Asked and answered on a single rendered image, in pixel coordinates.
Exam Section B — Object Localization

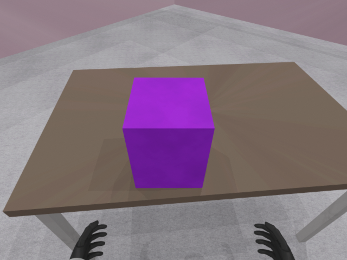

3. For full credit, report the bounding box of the table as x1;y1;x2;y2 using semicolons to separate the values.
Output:
3;62;347;260

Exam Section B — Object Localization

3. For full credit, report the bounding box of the robot right hand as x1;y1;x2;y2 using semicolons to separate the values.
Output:
254;222;295;260

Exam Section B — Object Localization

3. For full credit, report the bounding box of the carton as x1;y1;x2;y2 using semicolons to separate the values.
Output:
123;77;215;188

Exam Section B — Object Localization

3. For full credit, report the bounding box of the robot left hand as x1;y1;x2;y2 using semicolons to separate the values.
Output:
70;220;107;260

